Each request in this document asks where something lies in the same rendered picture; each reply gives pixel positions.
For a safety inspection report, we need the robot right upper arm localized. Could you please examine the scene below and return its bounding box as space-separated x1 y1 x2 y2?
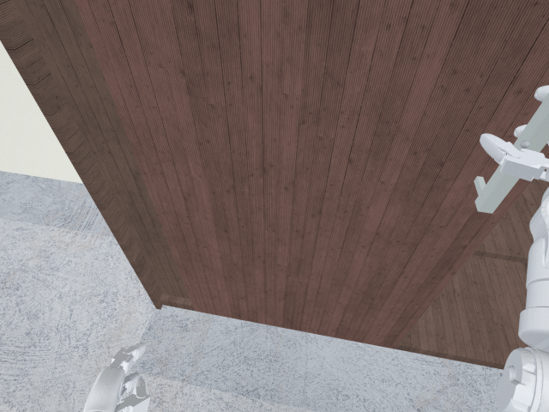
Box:
496 347 549 412

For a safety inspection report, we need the handle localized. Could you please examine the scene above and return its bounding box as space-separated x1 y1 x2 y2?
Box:
474 94 549 214

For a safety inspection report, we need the right robot forearm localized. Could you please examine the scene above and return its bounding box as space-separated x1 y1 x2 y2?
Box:
518 187 549 353

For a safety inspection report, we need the wardrobe door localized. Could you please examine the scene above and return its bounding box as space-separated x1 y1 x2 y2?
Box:
75 0 549 349
14 0 190 299

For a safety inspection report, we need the right robot hand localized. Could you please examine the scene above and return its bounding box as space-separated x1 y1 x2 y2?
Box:
480 85 549 182

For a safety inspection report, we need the left robot hand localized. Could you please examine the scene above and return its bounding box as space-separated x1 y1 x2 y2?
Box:
83 342 151 412

